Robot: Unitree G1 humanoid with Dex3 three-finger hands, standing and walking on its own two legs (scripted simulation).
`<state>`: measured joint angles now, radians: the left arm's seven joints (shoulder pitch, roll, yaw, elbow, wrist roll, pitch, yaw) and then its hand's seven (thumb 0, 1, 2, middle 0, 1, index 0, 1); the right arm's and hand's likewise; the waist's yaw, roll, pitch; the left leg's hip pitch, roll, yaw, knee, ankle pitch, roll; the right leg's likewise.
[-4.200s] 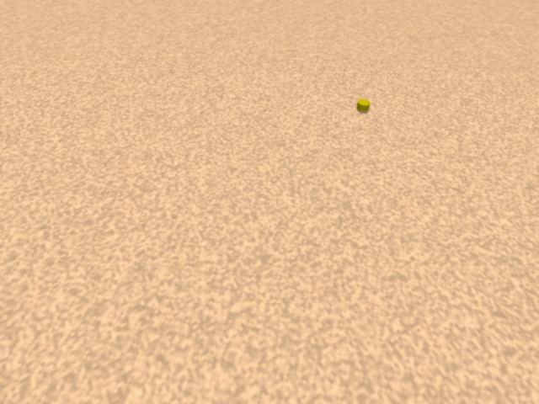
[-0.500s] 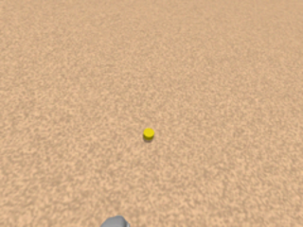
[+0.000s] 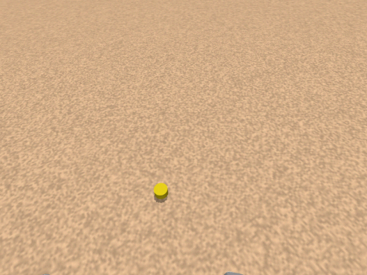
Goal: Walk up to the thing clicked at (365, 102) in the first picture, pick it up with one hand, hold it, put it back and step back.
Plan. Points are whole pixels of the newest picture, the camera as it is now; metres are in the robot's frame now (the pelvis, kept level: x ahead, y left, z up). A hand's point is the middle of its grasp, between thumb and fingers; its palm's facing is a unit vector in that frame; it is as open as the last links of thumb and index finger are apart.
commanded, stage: walk up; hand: left
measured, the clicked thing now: (161, 190) +0.70 +0.18 -0.72
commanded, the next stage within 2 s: none
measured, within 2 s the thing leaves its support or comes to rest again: neither
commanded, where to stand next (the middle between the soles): +0.34 -0.07 m, yaw +5 degrees
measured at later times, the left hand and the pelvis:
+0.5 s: hand out of the picture +0.14 +0.22 -0.15, palm faces +0.07 -0.95 -0.30, open 7.4 cm; pelvis +0.15 -0.04 +0.01, yaw +4 degrees
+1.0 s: hand (132, 210) +0.30 +0.16 -0.10, palm faces +0.04 -0.90 -0.44, open 7.4 cm; pelvis +0.25 -0.12 +0.01, yaw +4 degrees
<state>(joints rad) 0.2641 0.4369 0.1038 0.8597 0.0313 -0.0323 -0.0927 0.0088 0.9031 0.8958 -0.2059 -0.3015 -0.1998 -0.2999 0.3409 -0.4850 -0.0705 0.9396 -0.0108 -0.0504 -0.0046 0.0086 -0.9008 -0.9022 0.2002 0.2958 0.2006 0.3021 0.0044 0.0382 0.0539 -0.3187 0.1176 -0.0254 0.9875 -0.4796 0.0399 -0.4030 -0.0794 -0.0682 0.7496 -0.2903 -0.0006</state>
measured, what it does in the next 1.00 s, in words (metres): walks ahead: left foot, then right foot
